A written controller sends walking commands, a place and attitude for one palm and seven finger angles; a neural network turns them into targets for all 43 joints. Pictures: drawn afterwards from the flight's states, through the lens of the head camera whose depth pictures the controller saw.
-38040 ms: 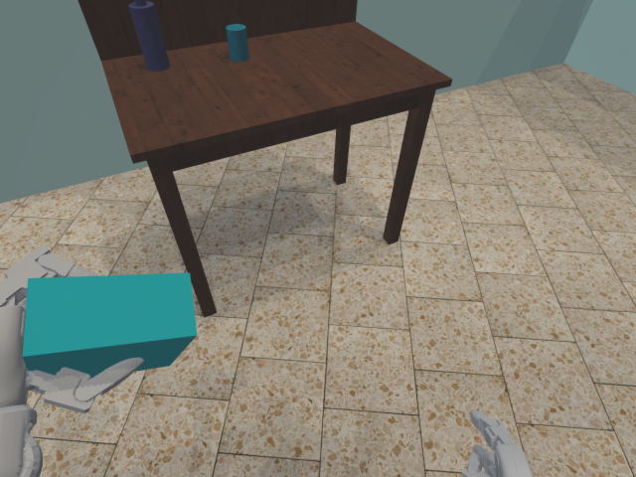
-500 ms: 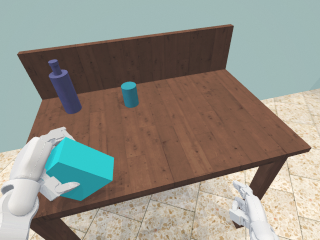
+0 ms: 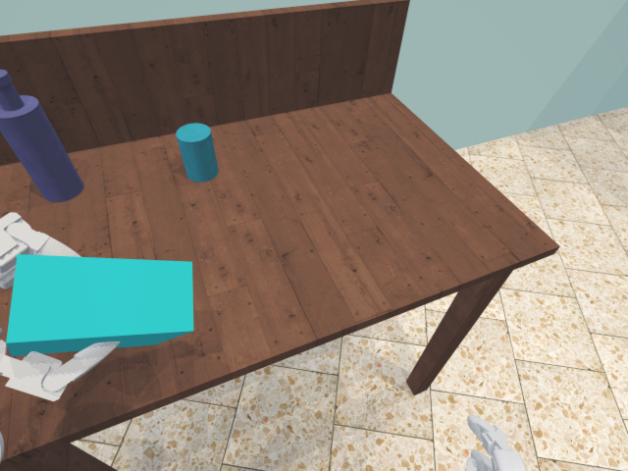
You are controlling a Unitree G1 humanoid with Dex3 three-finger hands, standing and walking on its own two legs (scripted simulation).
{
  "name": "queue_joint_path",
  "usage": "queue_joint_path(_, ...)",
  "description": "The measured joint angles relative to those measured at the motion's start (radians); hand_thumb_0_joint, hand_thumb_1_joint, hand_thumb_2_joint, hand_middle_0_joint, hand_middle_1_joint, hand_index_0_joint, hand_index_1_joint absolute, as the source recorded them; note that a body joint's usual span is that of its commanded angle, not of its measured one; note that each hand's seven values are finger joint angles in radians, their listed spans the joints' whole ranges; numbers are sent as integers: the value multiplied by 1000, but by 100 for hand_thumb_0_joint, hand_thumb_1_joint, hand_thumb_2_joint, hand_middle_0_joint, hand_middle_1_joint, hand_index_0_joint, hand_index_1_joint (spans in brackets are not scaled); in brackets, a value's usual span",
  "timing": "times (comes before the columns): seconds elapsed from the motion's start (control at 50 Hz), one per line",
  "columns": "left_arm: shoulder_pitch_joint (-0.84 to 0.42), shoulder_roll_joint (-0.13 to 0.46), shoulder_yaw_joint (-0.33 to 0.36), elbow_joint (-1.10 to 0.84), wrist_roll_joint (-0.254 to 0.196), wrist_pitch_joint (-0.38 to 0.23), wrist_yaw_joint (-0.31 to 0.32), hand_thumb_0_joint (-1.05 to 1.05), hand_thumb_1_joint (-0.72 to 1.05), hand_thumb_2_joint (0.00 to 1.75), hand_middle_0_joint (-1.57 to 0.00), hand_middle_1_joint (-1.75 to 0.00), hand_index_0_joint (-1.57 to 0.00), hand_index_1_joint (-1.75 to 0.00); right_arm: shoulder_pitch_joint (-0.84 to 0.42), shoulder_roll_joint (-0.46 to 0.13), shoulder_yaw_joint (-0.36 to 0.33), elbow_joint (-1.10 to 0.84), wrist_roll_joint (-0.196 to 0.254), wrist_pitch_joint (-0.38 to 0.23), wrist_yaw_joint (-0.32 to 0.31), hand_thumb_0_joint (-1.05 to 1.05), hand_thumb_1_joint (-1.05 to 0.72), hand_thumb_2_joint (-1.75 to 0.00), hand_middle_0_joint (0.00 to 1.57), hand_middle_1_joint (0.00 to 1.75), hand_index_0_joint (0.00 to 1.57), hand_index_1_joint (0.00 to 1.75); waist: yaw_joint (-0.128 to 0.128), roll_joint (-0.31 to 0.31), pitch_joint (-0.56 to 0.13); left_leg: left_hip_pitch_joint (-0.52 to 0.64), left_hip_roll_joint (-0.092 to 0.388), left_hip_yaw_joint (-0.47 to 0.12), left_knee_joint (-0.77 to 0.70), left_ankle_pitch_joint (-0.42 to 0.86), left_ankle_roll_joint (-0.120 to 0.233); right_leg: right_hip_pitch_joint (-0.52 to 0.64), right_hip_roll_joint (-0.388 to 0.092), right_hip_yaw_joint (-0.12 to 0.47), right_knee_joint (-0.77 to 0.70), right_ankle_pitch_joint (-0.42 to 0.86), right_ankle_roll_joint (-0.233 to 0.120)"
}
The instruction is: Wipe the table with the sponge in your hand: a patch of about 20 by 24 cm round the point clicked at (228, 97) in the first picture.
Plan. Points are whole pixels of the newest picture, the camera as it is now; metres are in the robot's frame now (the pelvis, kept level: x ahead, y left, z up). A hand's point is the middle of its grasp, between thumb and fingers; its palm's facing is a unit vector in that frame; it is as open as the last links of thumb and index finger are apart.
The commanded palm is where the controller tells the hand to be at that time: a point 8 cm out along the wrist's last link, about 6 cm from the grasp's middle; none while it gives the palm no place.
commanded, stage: step back with the hand held close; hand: left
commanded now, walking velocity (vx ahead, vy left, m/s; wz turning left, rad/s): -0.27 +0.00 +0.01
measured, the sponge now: (126, 308) +0.23 +0.19 +0.16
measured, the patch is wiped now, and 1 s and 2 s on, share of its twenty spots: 1.00 1.00 1.00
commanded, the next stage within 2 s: stop stepping back and stand still in 0.90 s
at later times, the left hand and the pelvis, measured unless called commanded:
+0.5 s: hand (35, 365) +0.16 +0.22 +0.20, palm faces +0.40 -0.84 -0.36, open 9.9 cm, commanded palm +0.10 +0.27 +0.21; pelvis -0.05 -0.01 +0.00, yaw +1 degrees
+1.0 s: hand out of the picture +0.02 +0.20 +0.20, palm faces +0.40 -0.81 -0.42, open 9.9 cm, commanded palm -0.04 +0.25 +0.21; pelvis -0.19 -0.04 +0.00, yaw +2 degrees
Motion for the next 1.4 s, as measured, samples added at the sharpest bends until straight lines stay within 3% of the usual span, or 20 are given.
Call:
queue_joint_path(0.24, -50, -10, -4, -9, -9, -6, 6, -1, -50, 107, -75, -135, -76, -136, -91, -18, -11, -53, 6, 23, -9, 1, -91, -90, 20, 30, 20, 30, 24, -10, 1, -62, -7, -4, 77, 3, 7, -56, -10, -13, 80, -14, 4)
queue_joint_path(0.34, -85, -13, 24, 20, 17, 4, 13, -1, -50, 107, -75, -135, -76, -136, -85, 9, -8, -61, -8, -7, -1, 1, -91, -90, 20, 30, 20, 30, 37, -23, 17, -51, -3, -2, 33, 33, 7, -62, 22, 14, 195, -131, 1)
queue_joint_path(0.4, -91, -23, 24, 19, 14, 2, 13, -1, -50, 107, -75, -135, -76, -136, -79, 22, 8, -54, -11, -20, 12, 1, -91, -90, 20, 30, 20, 30, 45, -25, 18, -55, 5, -1, 11, 56, -6, 14, 29, 10, 61, -81, -9)
queue_joint_path(0.44, -98, -49, -1, 17, 15, -4, 6, -1, -50, 107, -75, -136, -76, -136, -86, 14, 13, -42, -11, -18, 17, 1, -91, -90, 20, 30, 20, 30, 40, 21, 35, -67, 34, -29, 26, 49, -11, 34, 61, -15, 4, -17, -25)
queue_joint_path(0.48, -90, -47, -30, -1, 8, -9, 0, -1, -50, 107, -75, -136, -76, -136, -85, 19, 10, -22, 0, -3, 21, 1, -91, -90, 20, 30, 21, 30, 34, 13, 38, -98, 16, -37, 140, -66, -22, 29, 58, -19, -8, -3, -37)
queue_joint_path(0.56, -29, -21, -40, -42, 1, -14, 0, -1, -50, 107, -75, -136, -76, -136, -75, 34, 9, -12, 3, 48, 15, 1, -91, -90, 20, 30, 21, 30, 8, -59, 12, -100, -14, 21, 348, -189, -30, -5, 8, 5, -31, 26, -34)
queue_joint_path(0.68, -13, 44, 20, -58, -7, -15, 19, -1, -50, 107, -75, -135, -76, -136, -84, 5, -22, -56, 13, 47, -1, 1, -91, -90, 20, 30, 20, 30, -33, -87, 29, 76, 19, 62, -33, -78, -30, -136, -41, 10, 66, 19, 1)
queue_joint_path(0.74, -6, 48, 52, -48, -3, -2, 27, -1, -50, 107, -75, -136, -76, -136, -99, 27, -36, -35, 5, 19, 11, 1, -91, -90, 20, 30, 20, 30, -8, -111, 65, 74, 15, 90, -34, -67, -23, -195, -17, 39, 246, -165, 8)
queue_joint_path(0.78, 0, 27, 48, -54, 2, 14, 29, -1, -50, 107, -75, -136, -76, -136, -89, 36, -33, -28, 7, -7, 26, 1, -91, -90, 20, 30, 20, 30, 3, -99, 77, 88, 30, 92, -58, -34, -23, -190, 2, 24, 290, -178, 13)
queue_joint_path(0.88, -15, -19, 10, -56, 2, 15, 23, -1, -50, 107, -75, -136, -76, -136, -49, 45, -10, -26, 4, -33, 40, 1, -91, -90, 20, 30, 20, 30, 18, -47, 69, 80, 63, 70, -88, 25, -45, -82, 7, -10, 166, -107, 11)
queue_joint_path(0.92, -23, -14, 12, -42, -1, 9, 19, -1, -50, 107, -75, -136, -76, -136, -43, 44, 1, -32, 4, -32, 40, 1, -91, -90, 20, 30, 20, 30, 20, -28, 61, 46, 74, 57, -53, 28, -59, -6, 1, -13, 45, -27, 10)
queue_joint_path(0.96, -51, -33, -1, -16, 0, -1, 10, -1, -50, 107, -75, -136, -76, -136, -59, 26, 1, -24, 6, -30, 39, 1, -91, -90, 20, 30, 20, 30, 21, 39, 82, -3, 114, 16, 30, -18, -53, 16, 46, -50, -11, 33, -44)
queue_joint_path(1.0, -64, -36, -20, -7, -6, -3, 2, -1, -50, 107, -75, -136, -76, -136, -75, 22, -10, -4, 16, -21, 39, 1, -91, -90, 20, 30, 21, 30, 19, 39, 84, -78, 69, -19, 245, -156, -52, -7, 43, -61, -10, 56, -65)
queue_joint_path(1.08, 2, -27, -19, -6, -15, 15, -6, -1, -50, 107, -75, -136, -76, -136, -85, 28, -10, 0, 20, 23, 28, 1, -91, -90, 20, 30, 21, 30, 1, -36, 31, -123, -6, 33, 562, -155, -52, -75, 2, -25, -9, 103, -70)
queue_joint_path(1.16, 14, -6, -28, 24, -15, 52, -2, -1, -50, 107, -75, -136, -76, -136, -49, 7, -11, -10, 19, 23, 7, 1, -91, -90, 20, 30, 20, 30, -23, -70, -50, 21, -7, 77, 408, -178, -17, -146, -27, -27, -11, 144, -66)
queue_joint_path(1.22, -23, 7, -21, 15, -14, 64, 0, -1, -50, 107, -75, -136, -76, -136, -25, -27, -21, -7, 21, 6, 1, 1, -91, -90, 20, 30, 20, 30, -32, -78, -81, 179, 5, 73, 130, -212, 32, -212, -42, -52, 17, 169, -60)
queue_joint_path(1.26, -41, 17, -1, 2, -15, 53, 2, -1, -50, 107, -75, -136, -76, -136, -22, -31, -31, 3, 18, -4, -2, 1, -91, -90, 20, 30, 20, 30, -27, -114, -73, 258, -6, 96, -27, -308, -10, -261, -57, -34, 87, 123, -46)
queue_joint_path(1.3, -26, 0, 16, 24, -7, 49, 10, -1, -50, 107, -75, -136, -76, -136, -3, -15, -34, 11, 18, -10, -3, 1, -91, -90, 20, 30, 20, 30, -8, -138, -66, 294, -23, 126, -37, -254, -27, -284, -39, -1, 291, -40, -17)
queue_joint_path(1.36, -48, -30, 1, 104, 6, 24, 0, -1, -51, 107, -76, -136, -76, -136, 64, -3, -41, 43, 32, -49, 12, 1, -91, -90, 19, 30, 20, 30, -10, -91, -103, 315, -5, 101, -66, -190, -27, -296, -10, -6, 609, -123, -14)
queue_joint_path(1.4, -90, -45, -13, 156, 3, 18, -11, -1, -51, 107, -76, -136, -76, -136, 95, 2, -33, 73, 37, -49, 17, 1, -91, -90, 19, 30, 20, 30, -2, -50, -113, 309, 22, 72, -73, -174, -34, -239, -8, -29, 575, -138, -15)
